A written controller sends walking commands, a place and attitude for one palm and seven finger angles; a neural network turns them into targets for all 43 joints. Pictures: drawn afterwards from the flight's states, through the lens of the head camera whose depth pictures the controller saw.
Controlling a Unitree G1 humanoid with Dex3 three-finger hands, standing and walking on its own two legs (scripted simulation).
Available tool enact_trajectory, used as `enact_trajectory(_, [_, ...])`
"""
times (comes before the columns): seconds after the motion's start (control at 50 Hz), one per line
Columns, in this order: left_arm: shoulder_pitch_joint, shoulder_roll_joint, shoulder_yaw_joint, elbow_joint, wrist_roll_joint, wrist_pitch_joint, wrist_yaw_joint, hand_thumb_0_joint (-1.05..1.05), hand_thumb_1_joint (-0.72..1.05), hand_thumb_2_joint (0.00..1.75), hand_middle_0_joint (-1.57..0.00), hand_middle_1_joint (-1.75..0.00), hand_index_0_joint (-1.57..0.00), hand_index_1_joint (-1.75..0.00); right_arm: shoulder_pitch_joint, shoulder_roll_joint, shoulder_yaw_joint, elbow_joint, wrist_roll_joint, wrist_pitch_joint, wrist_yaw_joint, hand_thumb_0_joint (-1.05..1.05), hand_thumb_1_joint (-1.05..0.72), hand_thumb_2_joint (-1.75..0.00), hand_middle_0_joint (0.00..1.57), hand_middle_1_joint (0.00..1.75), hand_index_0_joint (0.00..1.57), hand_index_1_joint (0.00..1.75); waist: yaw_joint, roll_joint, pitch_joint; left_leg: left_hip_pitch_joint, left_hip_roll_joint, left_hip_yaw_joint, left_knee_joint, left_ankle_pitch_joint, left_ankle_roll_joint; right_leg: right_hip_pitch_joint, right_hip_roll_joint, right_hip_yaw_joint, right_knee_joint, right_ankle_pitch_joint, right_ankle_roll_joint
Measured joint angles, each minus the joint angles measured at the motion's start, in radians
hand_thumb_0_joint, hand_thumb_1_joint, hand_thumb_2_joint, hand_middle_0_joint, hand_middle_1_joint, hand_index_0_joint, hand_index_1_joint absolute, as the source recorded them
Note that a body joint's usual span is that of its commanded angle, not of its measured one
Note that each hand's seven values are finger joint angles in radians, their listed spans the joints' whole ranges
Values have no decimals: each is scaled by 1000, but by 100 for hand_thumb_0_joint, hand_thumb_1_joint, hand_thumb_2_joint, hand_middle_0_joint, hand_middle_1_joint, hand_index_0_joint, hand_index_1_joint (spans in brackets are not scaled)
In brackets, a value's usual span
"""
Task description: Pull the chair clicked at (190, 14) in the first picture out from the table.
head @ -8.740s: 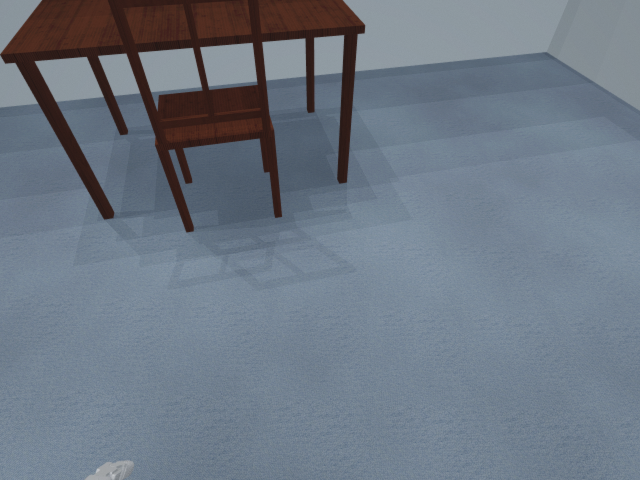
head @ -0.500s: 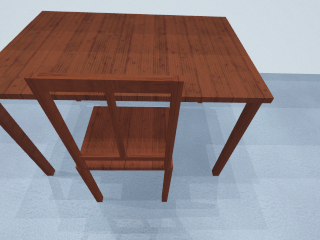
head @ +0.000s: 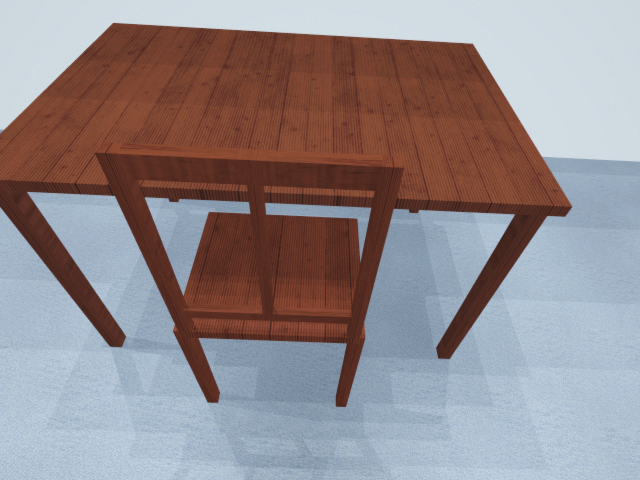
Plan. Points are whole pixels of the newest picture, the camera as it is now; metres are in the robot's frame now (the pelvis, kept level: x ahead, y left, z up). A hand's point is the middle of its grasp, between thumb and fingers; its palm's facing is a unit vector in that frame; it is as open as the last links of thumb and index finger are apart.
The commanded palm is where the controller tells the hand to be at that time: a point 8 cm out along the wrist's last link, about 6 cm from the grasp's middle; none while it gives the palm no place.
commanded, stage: look again from close up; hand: left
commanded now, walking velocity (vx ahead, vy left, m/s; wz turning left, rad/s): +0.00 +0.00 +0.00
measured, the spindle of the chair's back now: (262, 257) +0.48 +0.13 -0.06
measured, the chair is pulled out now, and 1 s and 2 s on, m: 0.00 0.00 0.00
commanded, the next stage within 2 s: shuffle to correct the standing spot in 0.58 s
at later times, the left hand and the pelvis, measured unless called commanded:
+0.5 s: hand out of the picture -0.03 +0.17 -0.18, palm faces +0.02 -0.99 -0.15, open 7.4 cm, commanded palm none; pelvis +0.00 +0.01 +0.00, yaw +0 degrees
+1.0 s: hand out of the picture -0.03 +0.16 -0.18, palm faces -0.02 -0.99 -0.15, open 7.4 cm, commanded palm none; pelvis +0.01 -0.01 +0.00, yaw -2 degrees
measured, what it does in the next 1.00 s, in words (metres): stands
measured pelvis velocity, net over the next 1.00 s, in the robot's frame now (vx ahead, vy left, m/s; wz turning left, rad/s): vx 0.01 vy -0.01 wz -0.03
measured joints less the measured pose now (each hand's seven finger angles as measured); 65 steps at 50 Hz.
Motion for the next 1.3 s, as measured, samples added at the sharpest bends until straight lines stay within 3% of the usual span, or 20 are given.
enact_trajectory(0.32, [17,-18,-13,25,1,-1,-1,1,91,90,-20,-30,-20,-30,-33,-4,3,20,6,-2,1,1,-92,-90,20,30,20,30,9,-16,-1,26,-14,5,-36,15,12,23,-14,4,-32,14,14])
enact_trajectory(0.8, [17,-9,-10,38,0,0,0,1,91,90,-20,-30,-20,-30,-17,9,3,56,7,0,-1,1,-91,-90,20,30,20,30,3,-18,-4,47,-22,14,-78,31,15,30,-22,14,-49,21,19])
enact_trajectory(1.04, [28,-2,11,26,14,37,-23,1,91,90,-20,-30,-20,-30,-11,23,-26,48,-4,10,-14,1,-90,-90,20,30,20,30,0,-35,-12,-8,8,35,-13,-11,-13,-58,-17,1,65,-38,-23])
enact_trajectory(1.14, [30,-9,17,15,12,28,-23,1,91,90,-20,-30,-20,-30,9,3,-34,50,-5,14,-18,1,-90,-90,20,30,20,30,-8,8,-18,-34,57,-1,50,-48,-50,-30,33,-34,25,-32,-43])
enact_trajectory(1.24, [43,-15,17,9,11,9,-10,1,91,90,-20,-30,-20,-30,20,6,-29,62,-8,23,-21,1,-90,-90,20,30,20,30,-2,0,-22,-75,87,-8,219,-199,-49,12,65,-75,14,-57,-79])
enact_trajectory(1.3, [47,-35,7,26,5,-7,-3,0,91,90,-20,-30,-20,-30,1,7,-18,66,-4,17,-25,1,-90,-90,20,30,20,30,8,-3,-10,-55,88,-1,199,-195,-54,39,79,-82,18,-75,-83])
